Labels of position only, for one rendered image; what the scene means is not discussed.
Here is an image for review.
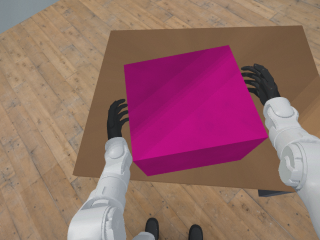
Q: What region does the left robot hand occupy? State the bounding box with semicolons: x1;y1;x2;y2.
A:
107;99;129;140

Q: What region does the robot left foot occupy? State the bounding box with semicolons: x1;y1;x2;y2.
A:
145;217;159;240

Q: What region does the robot right upper arm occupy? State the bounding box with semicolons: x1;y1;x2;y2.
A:
278;142;320;240

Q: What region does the robot right forearm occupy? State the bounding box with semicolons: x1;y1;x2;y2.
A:
263;97;320;161

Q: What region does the right robot hand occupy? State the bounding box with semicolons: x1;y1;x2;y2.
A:
241;63;281;106

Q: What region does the robot right foot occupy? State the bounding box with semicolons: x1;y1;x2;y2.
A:
188;224;203;240

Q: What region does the table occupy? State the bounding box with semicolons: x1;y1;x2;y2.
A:
72;25;320;197

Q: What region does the carton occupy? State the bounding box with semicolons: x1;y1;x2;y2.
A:
124;45;268;176

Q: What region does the robot foot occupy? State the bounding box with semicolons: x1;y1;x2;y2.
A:
188;224;203;240
145;217;159;240

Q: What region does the robot left upper arm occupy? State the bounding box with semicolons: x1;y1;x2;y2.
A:
68;205;127;240

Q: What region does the robot left forearm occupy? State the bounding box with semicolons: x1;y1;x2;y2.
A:
67;137;133;240

